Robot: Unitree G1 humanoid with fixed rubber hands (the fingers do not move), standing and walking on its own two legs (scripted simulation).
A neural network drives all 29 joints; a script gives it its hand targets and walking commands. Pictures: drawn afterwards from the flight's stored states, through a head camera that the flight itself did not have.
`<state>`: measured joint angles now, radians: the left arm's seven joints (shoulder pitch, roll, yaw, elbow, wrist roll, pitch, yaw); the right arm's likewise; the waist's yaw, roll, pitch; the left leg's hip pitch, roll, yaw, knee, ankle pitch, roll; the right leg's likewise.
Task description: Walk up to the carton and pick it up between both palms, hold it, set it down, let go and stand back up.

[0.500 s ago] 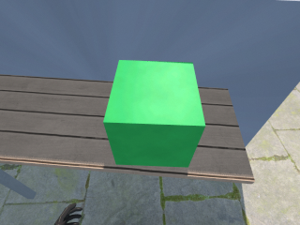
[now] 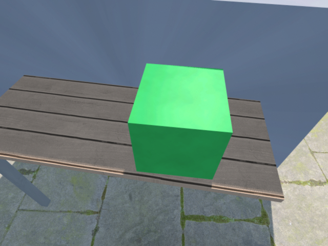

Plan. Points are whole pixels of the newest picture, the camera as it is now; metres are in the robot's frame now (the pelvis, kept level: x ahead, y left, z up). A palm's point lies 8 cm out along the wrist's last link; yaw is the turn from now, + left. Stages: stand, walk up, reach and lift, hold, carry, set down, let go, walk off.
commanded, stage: stand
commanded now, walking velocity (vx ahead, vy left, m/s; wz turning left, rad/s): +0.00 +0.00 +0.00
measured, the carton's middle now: (179, 120) +0.49 -0.03 +0.00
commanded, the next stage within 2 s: none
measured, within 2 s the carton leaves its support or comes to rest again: neither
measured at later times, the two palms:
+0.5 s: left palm out of the picture +0.05 +0.23 -0.13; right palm out of the picture +0.05 -0.24 -0.13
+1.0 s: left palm out of the picture +0.04 +0.22 -0.13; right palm out of the picture +0.05 -0.26 -0.13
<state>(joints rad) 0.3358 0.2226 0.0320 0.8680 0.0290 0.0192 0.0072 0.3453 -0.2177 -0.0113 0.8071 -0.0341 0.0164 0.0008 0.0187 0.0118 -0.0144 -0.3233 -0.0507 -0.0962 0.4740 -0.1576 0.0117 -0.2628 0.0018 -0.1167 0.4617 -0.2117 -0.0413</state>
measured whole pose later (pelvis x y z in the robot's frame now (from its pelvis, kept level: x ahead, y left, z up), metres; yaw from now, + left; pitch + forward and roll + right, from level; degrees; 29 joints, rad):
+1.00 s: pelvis +0.03 -0.02 +0.00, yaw -1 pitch -2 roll +0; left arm 0.33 0.19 0.00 1.02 -0.01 -0.01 0.04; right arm 0.32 -0.19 0.01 1.00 0.00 -0.01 -0.06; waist 0.01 0.01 0.02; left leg -0.20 -0.02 -0.10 0.44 -0.20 -0.02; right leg -0.13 0.04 -0.09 0.40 -0.24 -0.06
